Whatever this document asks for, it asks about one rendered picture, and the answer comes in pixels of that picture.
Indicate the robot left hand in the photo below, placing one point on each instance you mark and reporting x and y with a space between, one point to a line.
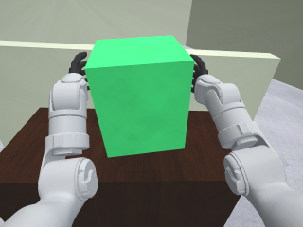
77 64

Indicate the robot right hand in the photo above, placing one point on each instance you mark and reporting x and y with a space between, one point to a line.
199 69

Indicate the left robot upper arm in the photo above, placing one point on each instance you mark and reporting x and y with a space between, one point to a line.
64 187

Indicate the right robot upper arm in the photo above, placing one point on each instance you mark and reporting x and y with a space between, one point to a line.
258 175

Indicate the robot right forearm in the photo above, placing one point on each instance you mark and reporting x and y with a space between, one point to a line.
236 129

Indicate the pedestal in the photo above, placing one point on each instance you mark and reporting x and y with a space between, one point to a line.
183 187

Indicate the robot left forearm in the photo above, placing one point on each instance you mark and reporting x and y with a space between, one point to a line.
67 114

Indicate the carton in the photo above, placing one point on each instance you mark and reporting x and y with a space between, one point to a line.
141 90

